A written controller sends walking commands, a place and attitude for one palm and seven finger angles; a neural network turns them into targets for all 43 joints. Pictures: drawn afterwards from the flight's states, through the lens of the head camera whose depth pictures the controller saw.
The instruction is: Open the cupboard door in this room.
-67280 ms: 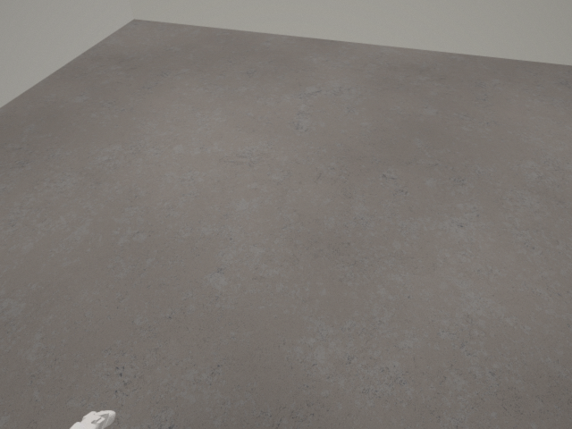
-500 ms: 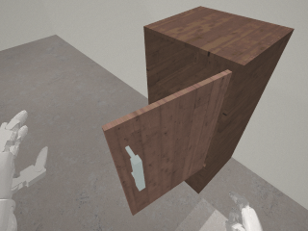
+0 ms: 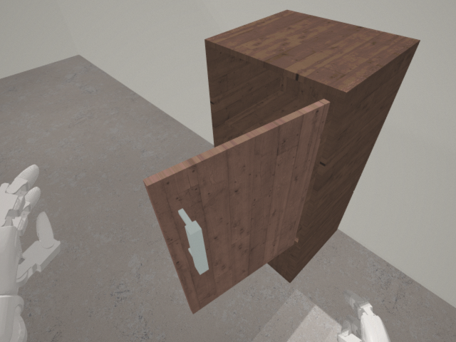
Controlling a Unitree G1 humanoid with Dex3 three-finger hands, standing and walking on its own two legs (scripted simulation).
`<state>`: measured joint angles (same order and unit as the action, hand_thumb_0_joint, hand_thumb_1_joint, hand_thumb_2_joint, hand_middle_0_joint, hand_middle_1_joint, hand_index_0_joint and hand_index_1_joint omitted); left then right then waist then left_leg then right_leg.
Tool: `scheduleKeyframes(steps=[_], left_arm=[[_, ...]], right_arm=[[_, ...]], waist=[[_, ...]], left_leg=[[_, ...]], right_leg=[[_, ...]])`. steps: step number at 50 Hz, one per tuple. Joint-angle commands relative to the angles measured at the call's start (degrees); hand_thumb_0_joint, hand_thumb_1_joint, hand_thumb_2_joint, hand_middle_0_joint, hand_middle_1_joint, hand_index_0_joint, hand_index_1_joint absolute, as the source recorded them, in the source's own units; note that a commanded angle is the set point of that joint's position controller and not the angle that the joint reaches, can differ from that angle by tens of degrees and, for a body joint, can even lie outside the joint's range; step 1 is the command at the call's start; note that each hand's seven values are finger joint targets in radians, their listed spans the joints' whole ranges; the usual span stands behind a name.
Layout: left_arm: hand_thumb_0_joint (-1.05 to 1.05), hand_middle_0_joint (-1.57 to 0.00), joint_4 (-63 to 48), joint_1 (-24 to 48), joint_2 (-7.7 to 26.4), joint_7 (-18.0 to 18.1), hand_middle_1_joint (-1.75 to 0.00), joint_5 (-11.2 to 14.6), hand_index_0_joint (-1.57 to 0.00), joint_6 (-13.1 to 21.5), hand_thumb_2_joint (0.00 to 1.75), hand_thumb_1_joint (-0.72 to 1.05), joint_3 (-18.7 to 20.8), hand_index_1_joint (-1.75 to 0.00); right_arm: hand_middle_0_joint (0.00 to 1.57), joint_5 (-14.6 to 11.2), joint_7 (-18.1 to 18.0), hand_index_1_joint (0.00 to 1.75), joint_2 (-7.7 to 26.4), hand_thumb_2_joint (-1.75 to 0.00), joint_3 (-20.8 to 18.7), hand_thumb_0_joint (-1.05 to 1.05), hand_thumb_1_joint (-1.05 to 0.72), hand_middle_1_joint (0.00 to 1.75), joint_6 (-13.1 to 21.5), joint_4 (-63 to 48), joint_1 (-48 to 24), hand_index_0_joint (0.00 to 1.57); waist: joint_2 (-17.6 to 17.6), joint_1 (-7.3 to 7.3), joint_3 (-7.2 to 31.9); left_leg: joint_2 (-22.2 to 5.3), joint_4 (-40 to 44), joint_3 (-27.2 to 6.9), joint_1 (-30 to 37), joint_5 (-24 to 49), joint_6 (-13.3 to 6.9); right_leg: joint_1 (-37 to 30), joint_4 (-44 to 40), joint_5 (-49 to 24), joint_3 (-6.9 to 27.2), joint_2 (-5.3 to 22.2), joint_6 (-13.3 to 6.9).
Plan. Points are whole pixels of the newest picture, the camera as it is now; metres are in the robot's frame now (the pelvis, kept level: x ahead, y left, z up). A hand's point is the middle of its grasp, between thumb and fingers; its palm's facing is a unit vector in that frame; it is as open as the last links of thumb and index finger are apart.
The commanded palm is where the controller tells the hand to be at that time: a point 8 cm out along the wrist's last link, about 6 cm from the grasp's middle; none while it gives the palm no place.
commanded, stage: step back with the hand held close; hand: left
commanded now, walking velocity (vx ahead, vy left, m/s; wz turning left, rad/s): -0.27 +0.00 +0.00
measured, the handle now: (192, 242) +0.30 +0.12 -0.01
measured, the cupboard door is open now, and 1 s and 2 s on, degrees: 80 80 80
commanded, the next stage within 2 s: stop stepping back and stand still in 1.34 s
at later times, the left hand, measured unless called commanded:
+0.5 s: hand (28, 267) +0.15 +0.28 +0.16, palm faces +0.39 -0.75 -0.54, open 7.4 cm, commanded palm +0.09 +0.32 +0.17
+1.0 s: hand (3, 318) +0.09 +0.27 +0.16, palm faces +0.40 -0.77 -0.50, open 7.4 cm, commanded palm +0.02 +0.31 +0.17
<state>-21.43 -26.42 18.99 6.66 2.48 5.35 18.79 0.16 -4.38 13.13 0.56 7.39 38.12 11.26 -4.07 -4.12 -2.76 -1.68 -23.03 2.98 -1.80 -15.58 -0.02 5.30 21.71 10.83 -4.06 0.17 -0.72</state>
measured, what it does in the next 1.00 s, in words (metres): walks backwards: right foot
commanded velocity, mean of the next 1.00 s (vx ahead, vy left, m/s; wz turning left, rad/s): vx -0.30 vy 0.00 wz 0.01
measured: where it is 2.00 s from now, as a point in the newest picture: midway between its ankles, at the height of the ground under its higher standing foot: outside the picture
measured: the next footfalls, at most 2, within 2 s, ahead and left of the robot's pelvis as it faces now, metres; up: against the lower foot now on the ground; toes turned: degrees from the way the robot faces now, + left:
right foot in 0.82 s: -0.09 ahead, -0.09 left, +0.00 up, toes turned +4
left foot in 1.16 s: -0.08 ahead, +0.11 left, +0.00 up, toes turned -1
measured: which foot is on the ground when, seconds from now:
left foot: down 0.00-1.00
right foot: down 0.00-0.70, up 0.72-0.80, down 0.82-1.00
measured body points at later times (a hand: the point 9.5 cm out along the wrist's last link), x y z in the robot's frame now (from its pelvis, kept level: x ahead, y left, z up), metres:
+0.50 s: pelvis -0.05 +0.02 -0.01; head -0.03 +0.02 +0.44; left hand +0.13 +0.32 +0.18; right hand +0.12 -0.23 -0.09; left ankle -0.03 +0.11 -0.74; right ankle +0.02 -0.11 -0.74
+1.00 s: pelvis -0.12 +0.01 -0.01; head -0.08 +0.01 +0.44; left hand +0.07 +0.31 +0.18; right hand +0.07 -0.21 -0.10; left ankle -0.03 +0.11 -0.74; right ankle -0.13 -0.09 -0.74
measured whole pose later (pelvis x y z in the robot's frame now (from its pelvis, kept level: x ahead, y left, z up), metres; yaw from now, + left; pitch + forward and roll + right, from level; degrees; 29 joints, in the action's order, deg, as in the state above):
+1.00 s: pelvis -0.12 +0.01 -0.01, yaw -1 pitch +2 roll -1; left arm -29.9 -29.6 23.1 8.7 1.1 12.3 23.6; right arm 0.5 -3.8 11.2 0.0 6.3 36.0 7.8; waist -1.2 -1.2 -3.3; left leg -1.4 -28.5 2.9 -24.2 -6.1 -1.5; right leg 15.8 30.2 15.8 2.6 -4.1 -1.4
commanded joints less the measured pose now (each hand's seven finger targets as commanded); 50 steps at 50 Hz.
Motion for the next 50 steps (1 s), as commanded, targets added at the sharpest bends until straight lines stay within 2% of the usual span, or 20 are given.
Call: scheduleKeyframes(steps=[1, 2, 3, 4, 7, 10, 14, 21, 25, 27, 30, 33, 36, 38, 40, 42, 44, 46, 48, 50], left_arm=[[0.00, -0.20, -17.1, 20.7, 21.6, 2.2, -0.30, -0.7, -0.20, 7.7, 0.90, 0.90, 16.4, -0.30], [0.00, -0.20, -9.9, 10.1, 14.7, 1.4, -0.30, -0.5, -0.20, 7.5, 0.90, 0.90, 11.9, -0.30], [0.00, -0.20, -7.7, 3.3, 12.4, 0.8, -0.30, -0.6, -0.20, 7.1, 0.90, 0.90, 10.3, -0.30], [0.00, -0.20, -9.5, 1.7, 11.3, 0.5, -0.30, -0.5, -0.20, 7.1, 0.90, 0.90, 8.8, -0.30], [0.00, -0.20, -12.4, -1.7, 11.6, 0.8, -0.30, -0.5, -0.20, 7.6, 0.90, 0.90, 9.2, -0.30], [0.00, -0.20, -14.5, -3.2, 13.7, 1.5, -0.30, -0.5, -0.20, 7.5, 0.90, 0.90, 11.4, -0.30], [0.00, -0.20, -16.7, -5.1, 15.0, 2.1, -0.30, -0.5, -0.20, 7.4, 0.90, 0.90, 13.0, -0.30], [0.00, -0.20, -18.1, -4.7, 14.2, 3.0, -0.30, -1.4, -0.20, 8.0, 0.90, 0.90, 13.0, -0.30], [0.00, -0.20, -17.5, -2.8, 13.5, 3.4, -0.30, -2.2, -0.20, 8.8, 0.90, 0.90, 12.5, -0.30], [0.00, -0.20, -17.6, -2.1, 13.8, 3.6, -0.30, -2.2, -0.20, 9.0, 0.90, 0.90, 12.4, -0.30], [0.00, -0.20, -19.7, -1.5, 14.6, 4.2, -0.30, -2.0, -0.20, 9.8, 0.90, 0.90, 12.5, -0.30], [0.00, -0.20, -21.8, -1.8, 15.1, 4.9, -0.30, -2.0, -0.20, 10.4, 0.90, 0.90, 13.3, -0.30], [0.00, -0.20, -21.1, -2.6, 14.6, 5.1, -0.30, -3.6, -0.20, 11.0, 0.90, 0.90, 15.1, -0.30], [0.00, -0.20, -21.1, -2.1, 14.8, 4.8, -0.30, -3.8, -0.20, 11.2, 0.90, 0.90, 15.1, -0.30], [0.00, -0.20, -19.6, -4.0, 13.5, 4.2, -0.30, -3.3, -0.20, 11.5, 0.90, 0.90, 14.1, -0.30], [0.00, -0.20, -19.8, -3.4, 12.6, 3.7, -0.30, -2.5, -0.20, 11.9, 0.90, 0.90, 12.2, -0.30], [0.00, -0.20, -20.3, -2.1, 13.4, 3.3, -0.30, -1.5, -0.20, 12.0, 0.90, 0.90, 11.2, -0.30], [0.00, -0.20, -20.0, -1.2, 14.3, 3.3, -0.30, -1.3, -0.20, 11.3, 0.90, 0.90, 10.7, -0.30], [0.00, -0.20, -19.8, -3.2, 15.3, 2.9, -0.30, -0.3, -0.20, 9.9, 0.90, 0.90, 11.7, -0.30], [0.00, -0.20, -20.4, -4.7, 17.5, 3.0, -0.30, 0.0, -0.20, 9.8, 0.90, 0.90, 13.5, -0.30]], right_arm=[[0.20, -0.6, -0.7, 0.30, 5.5, -0.90, -0.4, 0.00, -0.90, 0.30, 2.9, -11.8, -7.6, 0.20], [0.20, -0.1, -1.0, 0.30, 5.2, -0.90, -1.3, 0.00, -0.90, 0.30, 2.0, -10.4, -6.8, 0.20], [0.20, 0.1, -0.7, 0.30, 5.8, -0.90, -1.8, 0.00, -0.90, 0.30, 1.2, -10.9, -6.6, 0.20], [0.20, 0.1, -0.5, 0.30, 6.2, -0.90, -2.0, 0.00, -0.90, 0.30, 0.6, -11.5, -6.9, 0.20], [0.20, 0.4, -0.7, 0.30, 6.8, -0.90, -2.4, 0.00, -0.90, 0.30, -0.4, -12.3, -6.8, 0.20], [0.20, 0.2, -1.0, 0.30, 6.7, -0.90, -3.0, 0.00, -0.90, 0.30, -1.3, -13.4, -6.8, 0.20], [0.20, -0.1, -1.4, 0.30, 6.5, -0.90, -3.4, 0.00, -0.90, 0.30, -2.3, -14.8, -7.1, 0.20], [0.20, -0.1, -1.6, 0.30, 7.1, -0.90, -3.7, 0.00, -0.90, 0.30, -1.6, -15.6, -6.8, 0.20], [0.20, -0.2, -1.6, 0.30, 7.2, -0.90, -3.8, 0.00, -0.90, 0.30, -0.9, -15.7, -5.3, 0.20], [0.20, -0.2, -1.7, 0.30, 6.9, -0.90, -3.8, 0.00, -0.90, 0.30, -0.7, -15.4, -4.5, 0.20], [0.20, -0.2, -1.4, 0.30, 6.9, -0.90, -3.6, 0.00, -0.90, 0.30, -0.1, -14.6, -3.7, 0.20], [0.20, 0.3, -1.7, 0.30, 7.2, -0.90, -3.2, 0.00, -0.90, 0.30, 0.4, -14.5, -4.0, 0.20], [0.20, 0.4, -2.2, 0.30, 7.7, -0.90, -3.7, 0.00, -0.90, 0.30, 1.2, -15.1, -5.0, 0.20], [0.20, 0.6, -1.9, 0.30, 6.7, -0.90, -4.1, 0.00, -0.90, 0.30, 1.8, -14.9, -4.7, 0.20], [0.20, 0.9, -1.3, 0.30, 6.5, -0.90, -4.0, 0.00, -0.90, 0.30, 2.6, -14.0, -4.3, 0.20], [0.20, 1.4, -1.0, 0.30, 6.3, -0.90, -3.5, 0.00, -0.90, 0.30, 3.3, -12.2, -4.3, 0.20], [0.20, 1.0, -0.5, 0.30, 6.3, -0.90, -3.6, 0.00, -0.90, 0.30, 3.4, -10.4, -4.0, 0.20], [0.20, 0.6, -0.6, 0.30, 5.5, -0.90, -3.8, 0.00, -0.90, 0.30, 2.7, -9.7, -4.6, 0.20], [0.20, -0.1, -0.5, 0.30, 5.8, -0.90, -4.3, 0.00, -0.90, 0.30, 1.9, -11.1, -5.6, 0.20], [0.20, -0.3, -0.4, 0.30, 5.0, -0.90, -3.9, 0.00, -0.90, 0.30, 0.9, -11.8, -6.1, 0.20]], waist=[[-2.4, 2.68, -2.7], [4.7, 2.98, -1.2], [6.7, 2.86, 1.6], [5.3, 3.10, 3.5], [0.9, 3.15, 8.2], [3.6, 3.10, 11.5], [1.8, 2.89, 12.5], [-1.4, 2.83, 8.1], [2.5, 3.77, 5.3], [6.2, 4.21, 5.3], [7.2, 4.54, 6.1], [1.3, 4.39, 6.3], [-9.8, 3.29, 6.9], [-6.9, 3.49, 6.5], [-5.9, 3.69, 4.4], [-5.6, 4.16, 4.0], [-2.1, 4.16, 10.6], [2.9, 4.21, 18.3], [5.4, 4.05, 19.0], [8.5, 4.45, 14.6]], left_leg=[[0.0, 3.3, -2.7, -9.0, 2.6, -1.6], [-0.3, 1.6, -3.5, -9.0, 3.0, -1.9], [-0.3, 0.3, -2.4, -6.8, 5.2, -2.1], [-0.3, -0.3, -2.0, -6.5, 6.1, -2.0], [-1.4, 1.2, -2.1, -7.4, 11.6, -1.4], [-2.1, 0.8, -2.5, -8.9, 16.2, -1.2], [-2.9, 0.5, -3.3, -11.5, 19.1, -1.0], [-5.2, 4.7, -6.2, -24.2, 2.9, -3.2], [-4.5, 3.3, -6.2, -30.7, -12.8, -4.3], [-2.4, -1.2, -5.3, -28.3, -15.1, -3.8], [-0.8, -7.1, -5.1, -21.2, -12.9, -2.8], [-3.4, -0.5, -8.7, -24.2, -15.7, -3.5], [-13.0, 15.1, -19.2, -41.6, -28.5, -7.3], [-13.6, 11.7, -17.8, -37.7, -19.6, -7.9], [-12.1, 9.4, -16.3, -33.8, -14.1, -7.4], [-10.3, 6.4, -15.0, -25.6, -2.5, -6.1], [-7.8, -0.5, -10.8, -11.3, 19.8, -3.7], [-5.8, -5.4, -5.7, -2.7, 30.8, -1.8], [-3.8, -7.3, -4.0, -3.9, 20.9, -1.5], [-0.2, -11.7, -2.0, -7.4, 9.3, -0.5]], right_leg=[[4.5, -7.5, -2.8, 9.0, 3.1, -0.7], [5.5, -8.0, -3.1, 8.6, 4.3, -0.5], [5.7, -7.9, -5.2, 8.7, 4.7, -0.5], [5.7, -7.3, -6.3, 8.7, 5.2, -0.5], [2.5, -2.6, -13.7, 6.8, 4.8, -0.4], [0.5, 0.6, -18.9, 6.2, 4.2, 0.2], [-0.3, 4.7, -22.5, 5.8, 3.8, 0.3], [-1.5, 10.0, -12.2, 5.9, 2.3, 1.1], [0.1, 8.6, -5.0, 9.1, 3.5, 0.7], [5.0, 3.5, 1.8, 12.2, 5.7, -0.4], [14.4, -1.2, 10.6, 13.6, 8.2, -2.1], [12.3, 3.2, 11.5, 9.9, 5.4, -0.6], [-5.6, 24.0, 2.5, 3.9, -2.8, 2.3], [-2.3, 26.0, 4.1, 5.1, -2.7, 1.8], [1.3, 20.3, 7.8, 5.5, -2.9, 1.2], [5.5, 11.7, 5.0, 6.1, -2.3, 0.5], [9.1, 5.4, -12.1, 8.7, 0.1, -0.4], [8.9, 6.6, -27.6, 11.4, 3.0, -0.2], [10.2, 4.1, -23.3, 13.2, 4.7, -0.7], [14.4, -1.9, -20.4, 17.2, 9.2, -2.6]])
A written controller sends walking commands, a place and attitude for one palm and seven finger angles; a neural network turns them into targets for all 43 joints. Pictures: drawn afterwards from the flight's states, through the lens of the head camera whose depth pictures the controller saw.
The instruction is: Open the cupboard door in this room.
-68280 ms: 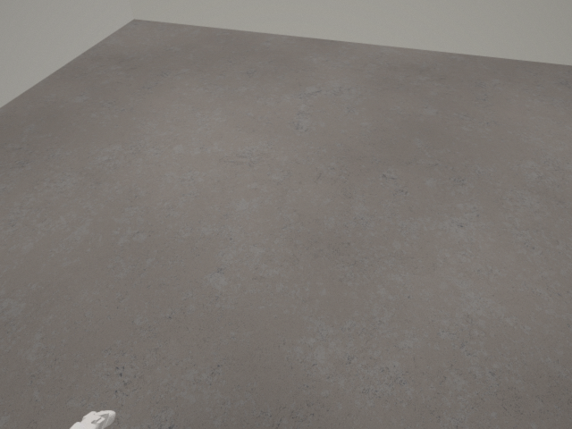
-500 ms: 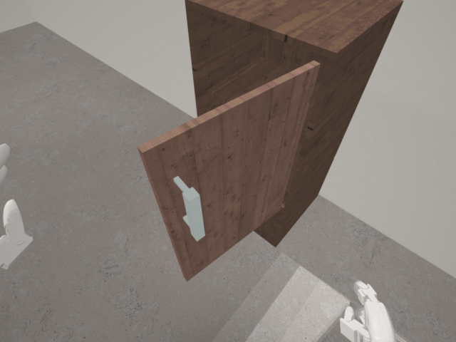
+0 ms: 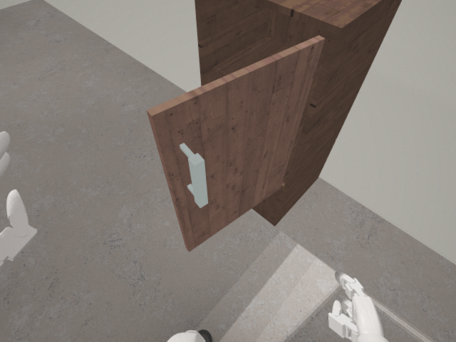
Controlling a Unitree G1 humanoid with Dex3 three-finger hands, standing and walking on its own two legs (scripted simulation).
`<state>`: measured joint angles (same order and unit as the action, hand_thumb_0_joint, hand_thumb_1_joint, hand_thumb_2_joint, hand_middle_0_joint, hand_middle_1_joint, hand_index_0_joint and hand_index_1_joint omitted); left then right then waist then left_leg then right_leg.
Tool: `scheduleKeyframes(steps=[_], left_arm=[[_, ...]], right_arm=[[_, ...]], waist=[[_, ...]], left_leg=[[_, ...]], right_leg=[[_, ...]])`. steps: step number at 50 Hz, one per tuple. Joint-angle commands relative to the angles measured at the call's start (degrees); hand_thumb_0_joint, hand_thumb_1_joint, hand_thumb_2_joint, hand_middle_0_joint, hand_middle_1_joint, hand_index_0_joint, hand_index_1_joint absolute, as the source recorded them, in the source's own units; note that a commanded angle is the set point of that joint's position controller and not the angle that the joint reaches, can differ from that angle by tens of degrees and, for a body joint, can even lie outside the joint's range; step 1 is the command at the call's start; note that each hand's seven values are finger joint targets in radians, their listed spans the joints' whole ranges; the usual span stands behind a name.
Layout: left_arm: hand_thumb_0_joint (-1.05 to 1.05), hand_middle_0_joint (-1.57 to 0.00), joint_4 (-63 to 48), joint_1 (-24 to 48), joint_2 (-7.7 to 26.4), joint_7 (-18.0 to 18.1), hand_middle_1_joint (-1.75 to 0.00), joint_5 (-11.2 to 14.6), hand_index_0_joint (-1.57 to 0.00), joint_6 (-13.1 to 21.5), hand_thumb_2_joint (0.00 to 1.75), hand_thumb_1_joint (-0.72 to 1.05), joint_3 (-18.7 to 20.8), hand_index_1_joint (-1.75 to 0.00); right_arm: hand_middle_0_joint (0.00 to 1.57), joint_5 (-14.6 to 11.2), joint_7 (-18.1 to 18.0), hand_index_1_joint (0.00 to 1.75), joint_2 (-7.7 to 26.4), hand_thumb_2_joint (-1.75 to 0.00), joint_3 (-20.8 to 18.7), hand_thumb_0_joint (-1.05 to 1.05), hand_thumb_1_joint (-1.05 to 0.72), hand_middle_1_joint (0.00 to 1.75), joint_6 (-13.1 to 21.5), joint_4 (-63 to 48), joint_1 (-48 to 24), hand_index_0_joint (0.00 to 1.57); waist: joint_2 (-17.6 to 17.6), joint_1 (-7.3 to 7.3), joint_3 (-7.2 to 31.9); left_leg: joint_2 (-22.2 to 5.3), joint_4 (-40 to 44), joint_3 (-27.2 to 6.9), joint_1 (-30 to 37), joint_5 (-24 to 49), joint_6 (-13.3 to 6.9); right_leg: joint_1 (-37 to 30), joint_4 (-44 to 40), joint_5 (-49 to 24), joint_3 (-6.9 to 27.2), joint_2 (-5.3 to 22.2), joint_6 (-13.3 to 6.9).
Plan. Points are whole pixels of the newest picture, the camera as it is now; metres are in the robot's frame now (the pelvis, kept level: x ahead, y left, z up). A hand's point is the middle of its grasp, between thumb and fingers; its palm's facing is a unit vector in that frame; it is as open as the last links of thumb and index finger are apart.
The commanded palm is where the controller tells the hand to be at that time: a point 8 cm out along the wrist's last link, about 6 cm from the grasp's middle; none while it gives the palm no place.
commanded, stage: step back with the hand held close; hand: left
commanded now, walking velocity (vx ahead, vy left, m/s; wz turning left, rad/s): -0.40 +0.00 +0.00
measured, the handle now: (193, 176) +0.42 +0.11 +0.00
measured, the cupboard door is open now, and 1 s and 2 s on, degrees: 80 80 80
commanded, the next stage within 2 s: stop stepping back and stand still in 0.34 s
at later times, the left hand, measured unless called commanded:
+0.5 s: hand out of the picture +0.08 +0.24 +0.17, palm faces +0.37 -0.80 -0.48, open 7.4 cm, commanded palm +0.02 +0.28 +0.18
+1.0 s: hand out of the picture -0.02 +0.22 +0.17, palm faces +0.41 -0.76 -0.51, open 7.4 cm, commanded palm -0.08 +0.27 +0.18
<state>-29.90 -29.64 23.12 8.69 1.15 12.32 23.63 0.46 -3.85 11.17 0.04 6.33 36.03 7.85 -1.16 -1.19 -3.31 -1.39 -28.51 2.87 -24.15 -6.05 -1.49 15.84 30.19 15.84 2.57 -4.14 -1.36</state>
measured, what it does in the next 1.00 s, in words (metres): walks backwards: left foot, then right foot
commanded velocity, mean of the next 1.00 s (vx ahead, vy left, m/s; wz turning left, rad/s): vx -0.02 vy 0.03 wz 0.00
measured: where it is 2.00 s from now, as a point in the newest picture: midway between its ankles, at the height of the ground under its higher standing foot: outside the picture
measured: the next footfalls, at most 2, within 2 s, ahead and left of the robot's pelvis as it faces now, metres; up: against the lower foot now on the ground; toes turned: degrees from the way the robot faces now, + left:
left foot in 0.16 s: +0.04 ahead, +0.10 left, +0.00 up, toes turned +0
right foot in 0.54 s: -0.20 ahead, -0.13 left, +0.00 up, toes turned -2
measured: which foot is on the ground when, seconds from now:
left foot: down 0.00-0.00, up 0.02-0.14, down 0.16-0.52, up 0.54-0.74, down 0.76-1.00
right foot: down 0.00-0.18, up 0.20-0.52, down 0.54-1.00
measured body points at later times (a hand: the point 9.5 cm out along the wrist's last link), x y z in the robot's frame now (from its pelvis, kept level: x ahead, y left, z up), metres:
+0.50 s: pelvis -0.13 -0.01 +0.01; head -0.10 +0.01 +0.45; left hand +0.06 +0.28 +0.20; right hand +0.05 -0.23 -0.07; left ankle +0.00 +0.10 -0.73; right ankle -0.24 -0.12 -0.71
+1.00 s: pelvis -0.23 -0.03 +0.00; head -0.24 -0.04 +0.45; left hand -0.05 +0.26 +0.20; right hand -0.09 -0.28 -0.09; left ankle -0.18 +0.09 -0.73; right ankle -0.24 -0.12 -0.73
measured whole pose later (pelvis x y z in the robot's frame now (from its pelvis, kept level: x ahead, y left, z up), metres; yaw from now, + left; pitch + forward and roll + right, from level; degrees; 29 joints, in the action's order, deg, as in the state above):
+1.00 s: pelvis -0.23 -0.03 +0.00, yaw +0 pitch -1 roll +1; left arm -26.1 -32.0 24.4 9.1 0.6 11.9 24.2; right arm 0.4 -4.7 12.1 -0.3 7.9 37.1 15.4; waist 0.1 2.1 1.0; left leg -0.7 -33.5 2.3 -18.3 -17.1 -0.8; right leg 13.2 33.8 19.7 -3.1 -0.3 -2.5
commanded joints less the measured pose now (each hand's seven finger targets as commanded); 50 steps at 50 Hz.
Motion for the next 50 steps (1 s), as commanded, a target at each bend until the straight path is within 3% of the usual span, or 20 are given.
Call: scheduleKeyframes(steps=[1, 4, 6, 8, 10, 13, 20, 24, 25, 26, 27, 31, 35, 39, 40, 43, 45, 47, 48, 50], left_arm=[[0.00, -0.20, -11.2, -2.7, 14.3, 1.2, -0.30, 1.4, -0.20, 2.9, 0.90, 0.90, 9.7, -0.30], [0.00, -0.20, -10.0, -2.8, 14.5, 1.1, -0.30, 0.9, -0.20, 2.1, 0.90, 0.90, 11.0, -0.30], [0.00, -0.20, -10.2, -1.8, 13.4, 1.0, -0.30, 0.4, -0.20, 2.0, 0.90, 0.90, 9.6, -0.30], [0.00, -0.20, -13.5, -1.7, 14.7, 1.1, -0.30, 0.2, -0.20, 3.0, 0.90, 0.90, 10.6, -0.30], [0.00, -0.20, -13.6, -4.7, 14.0, 0.5, -0.30, 1.0, -0.20, 3.3, 0.90, 0.90, 9.8, -0.30], [0.00, -0.20, -14.8, -3.5, 10.7, 0.8, -0.30, 1.3, -0.20, 2.8, 0.90, 0.90, 6.9, -0.30], [0.00, -0.20, -15.2, 0.4, 11.9, 2.0, -0.30, 1.9, -0.20, -0.5, 0.90, 0.90, 7.0, -0.30], [0.00, -0.20, -15.6, -2.8, 12.4, 1.7, -0.30, 2.8, -0.20, -0.1, 0.90, 0.90, 7.8, -0.30], [0.00, -0.20, -15.5, -4.2, 13.9, 1.5, -0.30, 2.6, -0.20, 0.1, 0.90, 0.90, 8.8, -0.30], [0.00, -0.20, -15.9, -6.0, 17.6, 1.5, -0.30, 2.3, -0.20, 0.7, 0.90, 0.90, 11.6, -0.30], [0.00, -0.20, -16.8, -3.2, 19.0, 1.9, -0.30, 2.7, -0.20, 1.5, 0.90, 0.90, 13.1, -0.30], [0.00, -0.20, -8.3, -1.8, 12.7, 1.9, -0.30, 1.6, -0.20, 0.1, 0.90, 0.90, 9.4, -0.30], [0.00, -0.20, -6.1, 1.3, 11.1, 2.1, -0.30, 0.6, -0.20, 1.3, 0.90, 0.90, 7.1, -0.30], [0.00, -0.20, -7.6, 0.1, 11.1, 1.6, -0.30, 0.9, -0.20, 2.5, 0.90, 0.90, 6.6, -0.30], [0.00, -0.20, -8.9, -1.0, 12.4, 1.8, -0.30, 0.4, -0.20, 3.0, 0.90, 0.90, 8.1, -0.30], [0.00, -0.20, -10.1, 0.6, 11.9, 1.8, -0.30, 0.1, -0.20, 3.4, 0.90, 0.90, 7.8, -0.30], [0.00, -0.20, -9.2, 1.4, 11.4, 2.0, -0.30, -0.3, -0.20, 3.3, 0.90, 0.90, 8.0, -0.30], [0.00, -0.20, -7.7, 0.2, 11.2, 2.0, -0.30, -0.3, -0.20, 3.1, 0.90, 0.90, 8.1, -0.30], [0.00, -0.20, -6.0, -0.8, 11.2, 1.8, -0.30, -0.2, -0.20, 3.0, 0.90, 0.90, 8.4, -0.30], [0.00, -0.20, -6.2, 0.6, 11.8, 1.4, -0.30, 0.3, -0.20, 2.9, 0.90, 0.90, 8.3, -0.30]], right_arm=[[0.20, -0.7, -0.9, 0.30, 6.5, -0.90, -3.5, 0.00, -0.90, 0.30, 1.4, -9.7, -3.3, 0.20], [0.20, -0.5, -1.0, 0.30, 5.0, -0.90, -2.6, 0.00, -0.90, 0.30, -0.2, -10.2, -4.9, 0.20], [0.20, -0.2, -1.8, 0.30, 5.6, -0.90, -1.9, 0.00, -0.90, 0.30, -0.7, -9.8, -5.2, 0.20], [0.20, -0.4, -2.3, 0.30, 8.1, -0.90, -3.1, 0.00, -0.90, 0.30, -0.6, -10.4, -4.3, 0.20], [0.20, 0.5, -1.2, 0.30, 7.9, -0.90, -3.7, 0.00, -0.90, 0.30, 1.3, -11.3, -2.4, 0.20], [0.20, 0.3, -0.3, 0.30, 7.8, -0.90, -3.8, 0.00, -0.90, 0.30, 3.8, -8.7, -0.4, 0.20], [0.20, 0.8, -0.5, 0.30, 7.9, -0.90, -3.1, 0.00, -0.90, 0.30, 4.8, -7.2, -3.3, 0.20], [0.20, 0.6, -0.1, 0.30, 7.6, -0.90, -2.4, 0.00, -0.90, 0.30, 4.0, -8.2, -3.3, 0.20], [0.20, 0.4, 0.1, 0.30, 7.1, -0.90, -2.2, 0.00, -0.90, 0.30, 3.1, -8.5, -3.2, 0.20], [0.20, 0.8, 0.4, 0.30, 6.4, -0.90, -2.0, 0.00, -0.90, 0.30, 2.0, -8.6, -2.7, 0.20], [0.20, 1.5, 0.3, 0.30, 6.7, -0.90, -1.4, 0.00, -0.90, 0.30, 1.9, -8.4, -3.6, 0.20], [0.20, -0.9, -0.8, 0.30, 6.0, -0.90, -1.4, 0.00, -0.90, 0.30, 2.5, -8.0, -1.6, 0.20], [0.20, -0.3, -1.5, 0.30, 7.3, -0.90, -1.8, 0.00, -0.90, 0.30, 3.5, -7.0, 0.2, 0.20], [0.20, -1.2, -1.6, 0.30, 10.3, -0.90, -3.5, 0.00, -0.90, 0.30, 4.7, -8.7, 0.9, 0.20], [0.20, -0.4, -1.5, 0.30, 9.1, -0.90, -2.6, 0.00, -0.90, 0.30, 4.6, -8.1, 1.5, 0.20], [0.20, 0.2, -1.5, 0.30, 9.1, -0.90, -2.4, 0.00, -0.90, 0.30, 5.1, -7.3, 0.6, 0.20], [0.20, 0.1, -1.6, 0.30, 9.0, -0.90, -2.6, 0.00, -0.90, 0.30, 5.2, -7.5, 0.2, 0.20], [0.20, 0.1, -1.7, 0.30, 8.8, -0.90, -2.7, 0.00, -0.90, 0.30, 4.8, -8.0, -0.3, 0.20], [0.20, 0.1, -1.7, 0.30, 8.4, -0.90, -3.0, 0.00, -0.90, 0.30, 4.4, -8.1, 0.0, 0.20], [0.20, -0.1, -1.1, 0.30, 7.4, -0.90, -3.4, 0.00, -0.90, 0.30, 3.6, -7.7, 0.7, 0.20]], waist=[[7.1, 1.28, 13.3], [9.7, 0.84, 7.9], [4.1, 1.68, 7.1], [-10.6, -0.03, 13.8], [-15.8, -0.01, 17.8], [-6.1, 0.31, 14.9], [-10.7, 0.75, 12.9], [-12.8, 0.17, 12.3], [-5.4, 0.98, 10.2], [7.3, 0.67, 10.3], [10.3, -0.23, 8.2], [10.2, 2.15, 8.1], [5.6, 1.97, 7.7], [-0.5, 1.14, 7.7], [-6.5, 1.98, 8.6], [-9.1, 1.93, 5.3], [-9.2, 1.86, 3.2], [-6.7, 1.71, 2.1], [-1.3, 1.58, 2.0], [14.8, 1.09, 0.9]], left_leg=[[1.2, -11.2, -1.8, 12.2, -7.3, 1.6], [1.1, -15.5, -5.2, 2.5, -16.1, 1.9], [0.4, -0.5, -4.3, 4.8, -8.1, 1.7], [-8.1, 8.8, -11.2, 12.2, 26.1, -0.4], [-15.4, 11.5, -17.1, 13.7, 32.0, -4.4], [-16.4, 9.8, -14.7, 18.1, 32.1, -7.0], [-13.1, 20.9, -12.6, 9.8, -6.8, -5.7], [-5.7, 17.7, -5.4, 7.0, -17.1, -0.4], [-1.1, 8.1, -2.0, 7.5, -17.3, 2.1], [2.7, -10.5, -0.1, 11.2, -12.2, 3.8], [3.1, -24.6, -2.4, 3.6, -14.8, 3.9], [-0.5, -19.8, -1.8, -2.9, -12.1, 2.6], [1.4, 0.9, 1.7, 8.7, -8.0, -0.2], [-5.8, 5.0, -7.1, 13.4, 1.3, -3.2], [-5.9, 5.8, -8.7, 14.0, 4.6, -3.8], [-11.5, 12.8, -16.3, 7.9, -10.3, -5.9], [-11.4, 15.8, -15.3, 1.2, -25.5, -5.8], [-7.5, 11.8, -10.2, -3.3, -30.3, -3.4], [-3.8, 4.4, -6.7, -4.7, -28.8, -1.9], [1.6, -23.1, -0.5, -8.2, -17.7, 0.8]], right_leg=[[5.3, -12.4, -25.8, 12.6, 16.6, -4.0], [2.3, -11.3, -32.8, 12.7, 19.1, -7.4], [-0.7, -5.8, -37.6, 7.6, 14.5, -4.0], [-3.1, 3.0, -20.2, 0.5, 3.8, 2.0], [-0.3, 16.4, 8.9, -0.1, 0.6, 1.8], [7.1, 23.5, 11.6, 1.5, 1.4, 1.9], [-1.0, 17.0, 13.4, -3.7, 0.6, 1.8], [-9.6, -9.5, 8.9, -7.6, 0.6, -0.4], [-5.9, -18.5, 7.2, -2.2, 5.7, -2.2], [5.3, -25.3, 10.8, 10.6, 18.0, -6.0], [8.0, -24.2, -0.9, 17.2, 26.1, -10.1], [-4.7, -9.2, -31.4, 3.9, 19.6, -5.2], [-4.5, -7.7, -18.3, 4.4, 16.9, -2.5], [-3.0, -1.9, -8.1, 1.8, 8.5, 1.0], [-1.6, 2.3, -8.3, -1.3, 7.1, 0.5], [-0.4, 7.8, 8.1, -6.0, 4.1, 1.6], [-4.5, 5.6, 9.5, -6.7, 4.0, 0.7], [-7.9, -1.8, 10.2, -4.5, 4.5, -0.6], [-6.9, -7.0, 15.5, 2.1, 6.8, -2.7], [-1.7, -20.7, 26.9, 26.1, 21.9, -10.6]])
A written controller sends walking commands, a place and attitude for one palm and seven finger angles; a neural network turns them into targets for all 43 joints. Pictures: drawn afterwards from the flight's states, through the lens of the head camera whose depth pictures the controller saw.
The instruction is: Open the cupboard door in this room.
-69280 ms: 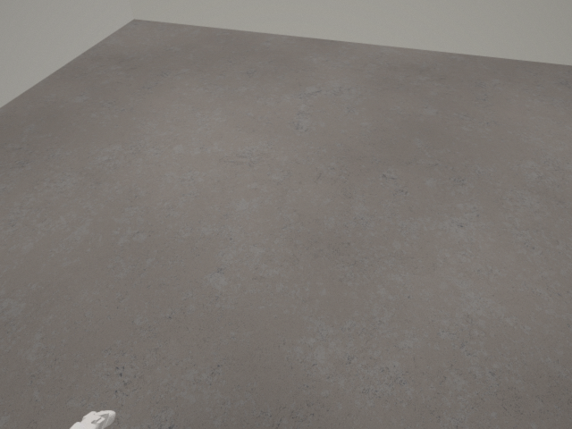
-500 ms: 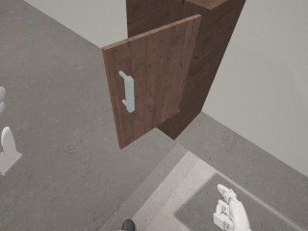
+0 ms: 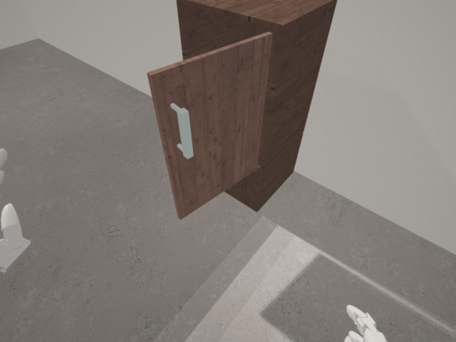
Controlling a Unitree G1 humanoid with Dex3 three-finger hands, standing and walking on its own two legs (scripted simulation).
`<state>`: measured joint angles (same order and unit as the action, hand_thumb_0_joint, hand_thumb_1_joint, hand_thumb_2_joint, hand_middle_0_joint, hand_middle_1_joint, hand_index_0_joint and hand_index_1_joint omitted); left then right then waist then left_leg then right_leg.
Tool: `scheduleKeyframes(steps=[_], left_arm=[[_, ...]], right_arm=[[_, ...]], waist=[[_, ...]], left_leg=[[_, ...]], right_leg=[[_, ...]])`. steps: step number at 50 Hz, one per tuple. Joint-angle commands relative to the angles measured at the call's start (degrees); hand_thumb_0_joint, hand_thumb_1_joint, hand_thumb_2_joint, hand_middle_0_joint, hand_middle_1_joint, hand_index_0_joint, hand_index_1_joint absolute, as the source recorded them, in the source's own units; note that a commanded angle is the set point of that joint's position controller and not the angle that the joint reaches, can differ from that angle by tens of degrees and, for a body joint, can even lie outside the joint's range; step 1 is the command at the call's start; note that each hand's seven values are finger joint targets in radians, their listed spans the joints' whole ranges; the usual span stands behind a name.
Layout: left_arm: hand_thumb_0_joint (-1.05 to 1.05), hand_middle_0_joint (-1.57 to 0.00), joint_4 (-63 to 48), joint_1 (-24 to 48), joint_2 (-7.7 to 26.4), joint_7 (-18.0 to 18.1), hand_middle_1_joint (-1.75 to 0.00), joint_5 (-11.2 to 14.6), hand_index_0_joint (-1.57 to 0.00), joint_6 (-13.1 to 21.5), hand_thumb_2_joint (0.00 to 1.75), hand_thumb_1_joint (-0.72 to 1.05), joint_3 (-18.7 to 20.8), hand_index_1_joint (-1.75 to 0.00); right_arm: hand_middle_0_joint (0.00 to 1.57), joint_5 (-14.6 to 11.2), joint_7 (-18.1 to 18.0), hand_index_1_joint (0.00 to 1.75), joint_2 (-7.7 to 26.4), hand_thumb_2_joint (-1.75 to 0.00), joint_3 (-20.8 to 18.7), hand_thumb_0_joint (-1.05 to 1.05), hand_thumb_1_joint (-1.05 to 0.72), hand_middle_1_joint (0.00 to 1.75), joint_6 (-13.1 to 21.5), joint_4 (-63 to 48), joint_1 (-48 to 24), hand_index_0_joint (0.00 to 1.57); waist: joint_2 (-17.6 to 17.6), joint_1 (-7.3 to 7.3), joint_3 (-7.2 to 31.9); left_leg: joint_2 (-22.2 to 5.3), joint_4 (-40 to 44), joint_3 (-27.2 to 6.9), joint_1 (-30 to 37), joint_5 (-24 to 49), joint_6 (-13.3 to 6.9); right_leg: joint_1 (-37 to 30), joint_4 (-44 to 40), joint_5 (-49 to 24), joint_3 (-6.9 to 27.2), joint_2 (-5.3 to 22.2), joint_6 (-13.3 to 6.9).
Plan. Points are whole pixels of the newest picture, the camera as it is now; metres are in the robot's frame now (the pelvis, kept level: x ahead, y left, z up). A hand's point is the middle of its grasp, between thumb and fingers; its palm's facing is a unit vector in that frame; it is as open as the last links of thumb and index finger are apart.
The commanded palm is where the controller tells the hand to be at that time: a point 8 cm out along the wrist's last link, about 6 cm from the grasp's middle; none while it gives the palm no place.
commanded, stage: stop stepping back and stand still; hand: left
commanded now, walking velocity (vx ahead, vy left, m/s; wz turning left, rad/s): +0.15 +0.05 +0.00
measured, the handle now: (181, 131) +0.65 +0.15 +0.00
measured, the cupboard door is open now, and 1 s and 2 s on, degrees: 80 80 80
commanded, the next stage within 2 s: let the arm hang, fingers relaxed in 0.20 s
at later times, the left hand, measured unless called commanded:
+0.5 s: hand out of the picture +0.13 +0.24 -0.10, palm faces +0.07 -0.94 -0.32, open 7.4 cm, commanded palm none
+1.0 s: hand out of the picture -0.08 +0.21 -0.16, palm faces +0.07 -0.97 -0.23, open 7.4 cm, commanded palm none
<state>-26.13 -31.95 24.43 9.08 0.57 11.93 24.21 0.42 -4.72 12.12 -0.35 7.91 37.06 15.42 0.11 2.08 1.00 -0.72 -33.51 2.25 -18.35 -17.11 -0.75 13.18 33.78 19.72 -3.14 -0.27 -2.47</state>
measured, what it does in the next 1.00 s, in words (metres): stands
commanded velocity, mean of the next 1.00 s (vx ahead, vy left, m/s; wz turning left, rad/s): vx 0.01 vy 0.02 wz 0.00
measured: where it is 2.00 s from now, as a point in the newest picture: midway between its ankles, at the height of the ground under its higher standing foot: outside the picture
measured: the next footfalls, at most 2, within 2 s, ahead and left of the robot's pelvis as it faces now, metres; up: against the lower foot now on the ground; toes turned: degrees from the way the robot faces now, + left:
none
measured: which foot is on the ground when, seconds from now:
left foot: down 0.00-1.00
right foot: down 0.00-1.00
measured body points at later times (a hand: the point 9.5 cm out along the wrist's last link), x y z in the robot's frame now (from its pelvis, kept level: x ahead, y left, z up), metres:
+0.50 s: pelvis -0.01 +0.02 +0.00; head -0.01 +0.00 +0.45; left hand +0.13 +0.29 -0.08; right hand +0.13 -0.22 -0.13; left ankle +0.04 +0.14 -0.73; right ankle -0.02 -0.09 -0.73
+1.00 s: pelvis -0.02 +0.03 +0.01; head +0.00 +0.02 +0.46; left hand -0.08 +0.26 -0.14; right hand -0.04 -0.20 -0.16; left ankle +0.04 +0.14 -0.73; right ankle -0.02 -0.09 -0.73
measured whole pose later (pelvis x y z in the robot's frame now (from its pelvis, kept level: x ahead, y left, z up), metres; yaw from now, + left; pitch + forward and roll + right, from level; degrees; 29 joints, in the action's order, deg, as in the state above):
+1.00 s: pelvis -0.02 +0.03 +0.01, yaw +3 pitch -2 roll +0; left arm 66.8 -18.4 10.4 1.3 -0.9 -1.0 1.1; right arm 1.1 -1.0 8.7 -0.8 -1.9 65.9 16.3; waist -1.3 0.1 -4.3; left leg -0.3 -24.1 1.6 -15.1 -7.4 -0.8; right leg 10.0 25.6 14.0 -4.1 1.5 -0.2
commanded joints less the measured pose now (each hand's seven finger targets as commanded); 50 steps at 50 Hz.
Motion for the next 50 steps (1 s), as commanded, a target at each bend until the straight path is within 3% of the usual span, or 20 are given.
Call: scheduleKeyframes(steps=[1, 2, 3, 5, 7, 9, 11, 13, 14, 15, 16, 17, 18, 20, 21, 23, 26, 30, 38, 50], left_arm=[[0.00, -0.20, -11.0, 6.1, 10.2, 1.1, -0.30, 1.0, -0.20, 3.8, 0.90, 0.90, 7.5, -0.30], [0.00, -0.20, -10.4, 7.7, 9.7, 0.9, -0.30, 1.2, -0.20, 4.3, 0.90, 0.90, 6.8, -0.30], [0.00, -0.20, -9.4, 7.6, 9.7, 0.9, -0.30, 0.8, -0.20, 4.5, 0.90, 0.90, 7.0, -0.30], [0.00, -0.20, -8.0, 7.4, 8.4, 0.9, -0.30, 0.3, -0.20, 4.5, 0.90, 0.90, 5.7, -0.30], [0.00, -0.20, -7.9, 6.7, 8.1, 1.2, -0.30, 0.6, -0.20, 4.1, 0.90, 0.90, 5.2, -0.30], [0.00, -0.20, -11.9, 8.2, 8.7, 1.1, -0.30, 0.8, -0.20, 4.5, 0.90, 0.90, 5.3, -0.30], [0.00, -0.20, -13.7, 7.8, 9.2, 0.9, -0.30, 1.0, -0.20, 4.4, 0.90, 0.90, 5.6, -0.30], [0.00, -0.20, -11.7, 3.9, 9.0, 0.3, -0.30, 0.9, -0.20, 4.2, 0.90, 0.90, 6.6, -0.30], [0.00, -0.20, -13.5, 5.2, 9.4, 0.3, -0.30, 0.7, -0.20, 4.5, 0.90, 0.90, 6.9, -0.30], [0.00, -0.20, 32.1, 8.0, -4.0, -7.7, -0.30, -3.7, -0.20, -6.9, 0.90, 0.90, -17.6, -0.30], [0.00, -0.20, 34.6, 6.7, -7.5, -8.5, -0.30, -2.8, -0.20, -11.5, 0.90, 0.90, -17.8, -0.30], [0.00, -0.20, 37.1, 7.0, -8.8, -8.4, -0.30, -2.5, -0.20, -12.6, 0.90, 0.90, -18.6, -0.30], [0.00, -0.20, 40.1, 7.9, -8.3, -8.6, -0.30, -2.5, -0.20, -12.6, 0.90, 0.90, -18.6, -0.30], [0.00, -0.20, 47.0, 10.7, -5.0, -8.7, -0.30, -2.8, -0.20, -11.7, 0.90, 0.90, -18.6, -0.30], [0.00, -0.20, 50.6, 13.9, -3.1, -8.6, -0.30, -2.9, -0.20, -11.3, 0.90, 0.90, -18.6, -0.30], [0.00, -0.20, 58.4, 17.5, -2.7, -8.4, -0.30, -2.3, -0.20, -11.3, 0.90, 0.90, -19.7, -0.30], [0.00, -0.20, 68.3, 18.6, -4.0, -7.9, -0.30, -1.7, -0.20, -11.8, 0.90, 0.90, -21.5, -0.30], [0.00, -0.20, 78.7, 15.1, -7.1, -7.7, -0.30, -1.5, -0.20, -11.7, 0.90, 0.90, -21.3, -0.30], [0.00, -0.20, 88.2, 13.3, -7.5, -7.7, -0.30, -1.2, -0.20, -11.7, 0.90, 0.90, -22.4, -0.30], [0.00, -0.20, 90.9, 11.9, -8.0, -7.3, -0.30, -1.2, -0.20, -11.9, 0.90, 0.90, -22.1, -0.30]], right_arm=[[0.20, -0.2, 0.1, 0.30, 7.4, -0.90, -3.1, 0.00, -0.90, 0.30, 2.5, -8.5, -7.2, 0.20], [0.20, 0.0, 0.3, 0.30, 7.1, -0.90, -2.7, 0.00, -0.90, 0.30, 2.8, -7.7, -6.2, 0.20], [0.20, 0.1, 0.4, 0.30, 6.2, -0.90, -2.0, 0.00, -0.90, 0.30, 2.9, -7.3, -5.2, 0.20], [0.20, 0.1, -0.2, 0.30, 4.9, -0.90, -1.2, 0.00, -0.90, 0.30, 2.9, -7.7, -6.9, 0.20], [0.20, 0.3, -0.8, 0.30, 5.2, -0.90, -1.2, 0.00, -0.90, 0.30, 3.4, -7.7, -7.2, 0.20], [0.20, 0.2, -0.7, 0.30, 6.6, -0.90, -2.0, 0.00, -0.90, 0.30, 3.8, -8.5, -7.3, 0.20], [0.20, -0.3, -0.6, 0.30, 7.8, -0.90, -2.5, 0.00, -0.90, 0.30, 3.8, -9.8, -7.8, 0.20], [0.20, -0.1, -0.2, 0.30, 6.3, -0.90, -1.6, 0.00, -0.90, 0.30, 3.5, -9.3, -7.3, 0.20], [0.20, -0.1, -0.1, 0.30, 6.3, -0.90, -1.5, 0.00, -0.90, 0.30, 3.6, -9.3, -7.7, 0.20], [0.20, 0.0, 4.7, 0.30, 16.5, -0.90, -4.8, 0.00, -0.90, 0.30, 3.0, 4.5, -8.9, 0.20], [0.20, -0.1, 4.5, 0.30, 11.5, -0.90, -4.6, 0.00, -0.90, 0.30, -0.7, 3.9, -6.2, 0.20], [0.20, 0.3, 4.3, 0.30, 10.1, -0.90, -3.5, 0.00, -0.90, 0.30, -2.3, 3.6, -5.6, 0.20], [0.20, 0.6, 4.3, 0.30, 9.4, -0.90, -2.4, 0.00, -0.90, 0.30, -3.4, 3.3, -6.1, 0.20], [0.20, 0.9, 4.4, 0.30, 8.7, -0.90, -1.7, 0.00, -0.90, 0.30, -4.3, 4.4, -6.6, 0.20], [0.20, 0.8, 4.5, 0.30, 8.5, -0.90, -1.8, 0.00, -0.90, 0.30, -5.0, 5.4, -6.3, 0.20], [0.20, 1.3, 4.7, 0.30, 7.6, -0.90, -1.7, 0.00, -0.90, 0.30, -6.7, 8.4, -6.7, 0.20], [0.20, 1.4, 4.6, 0.30, 6.8, -0.90, -0.7, 0.00, -0.90, 0.30, -7.9, 12.4, -6.6, 0.20], [0.20, 1.4, 3.7, 0.30, 5.0, -0.90, -0.6, 0.00, -0.90, 0.30, -8.1, 17.4, -5.5, 0.20], [0.20, 0.9, 3.2, 0.30, 3.5, -0.90, -1.1, 0.00, -0.90, 0.30, -8.8, 23.9, 0.4, 0.20], [0.20, 1.0, 3.2, 0.30, 2.5, -0.90, -1.5, 0.00, -0.90, 0.30, -9.0, 26.8, 3.0, 0.20]], waist=[[11.1, -1.72, -3.6], [6.3, -1.27, -3.0], [4.9, -0.94, -1.9], [5.6, -1.62, -1.0], [3.4, -1.74, -0.8], [-1.5, -2.10, 0.0], [-5.4, -2.60, 1.8], [-8.6, -2.38, 1.3], [-7.6, -2.31, 1.3], [-8.3, 0.71, -0.2], [-5.5, -1.54, 2.7], [-1.5, -1.95, 4.9], [1.5, -2.78, 4.9], [10.8, -3.10, 5.3], [15.9, -2.22, 4.7], [9.9, -1.25, 0.7], [-4.2, -1.53, -0.8], [-9.2, -2.22, -1.4], [-1.4, -1.64, -3.6], [-0.2, -1.56, -6.5]], left_leg=[[0.2, -26.8, -1.8, -17.4, -6.8, 0.4], [-1.8, -25.7, -3.7, -17.3, -6.6, 0.3], [-3.1, -20.5, -3.4, -13.2, -4.8, 0.1], [-2.3, -8.0, 0.4, -3.2, -1.7, -0.6], [-0.1, 3.0, 3.2, 5.3, 2.6, -0.7], [-3.5, 9.8, -1.7, 9.0, 3.5, -2.0], [-8.1, 9.6, -8.2, 9.1, 12.9, -3.3], [-7.7, 12.4, -7.6, 6.2, 11.0, -3.0], [-7.8, 12.7, -7.4, 4.7, 11.2, -2.9], [-8.1, 4.9, -8.4, -1.2, 23.4, -3.5], [-8.8, 6.4, -7.1, 0.2, 30.3, -3.5], [-10.6, 6.5, -10.1, -1.3, 25.5, -4.7], [-10.4, 7.0, -11.0, -2.8, 20.9, -5.1], [-5.8, 3.7, -7.7, -2.1, 16.5, -2.6], [-3.2, 1.8, -5.0, -0.7, 14.2, -1.2], [-1.6, 1.6, -3.1, 3.4, 12.5, -0.4], [-4.3, 8.9, -5.8, 5.3, 15.4, -0.6], [-4.4, 12.6, -6.3, 4.2, 6.3, -0.7], [-4.7, 14.5, -6.3, 6.5, 2.8, -0.8], [-4.3, 15.2, -6.3, 5.3, 0.5, -0.8]], right_leg=[[-0.8, -24.0, 12.2, 33.5, 20.5, -11.5], [-2.1, -21.3, 3.0, 27.6, 20.4, -11.4], [-1.4, -18.3, -4.6, 20.3, 18.3, -9.6], [2.3, -16.0, -7.4, 13.1, 14.4, -6.3], [4.6, -15.0, -2.5, 10.9, 11.5, -3.5], [4.0, -10.1, -2.6, 9.0, 8.3, -0.4], [2.8, -5.0, -8.6, 5.7, 3.7, 2.0], [1.5, -4.4, -6.9, 3.2, 2.1, 2.6], [0.1, -4.7, -8.1, 3.0, 1.9, 2.7], [4.8, 4.7, -14.7, 0.7, 4.5, 2.3], [2.6, 4.2, -8.6, 2.6, 3.9, 2.4], [1.4, 4.0, -2.6, 1.9, 3.3, 2.3], [0.1, 2.2, -2.9, 2.1, 3.5, 2.3], [-2.3, -4.9, -12.5, 4.9, 6.3, 0.9], [-1.5, -7.9, -15.5, 7.2, 9.0, -0.7], [3.5, -10.3, -16.8, 8.4, 11.1, -2.5], [2.3, -9.4, -8.8, 5.4, 6.6, 0.1], [-0.9, -13.3, -4.6, 5.2, 5.9, -0.1], [1.0, -16.2, -1.1, 3.4, 6.1, -0.5], [3.3, -15.9, 3.1, 3.6, 6.1, -0.6]])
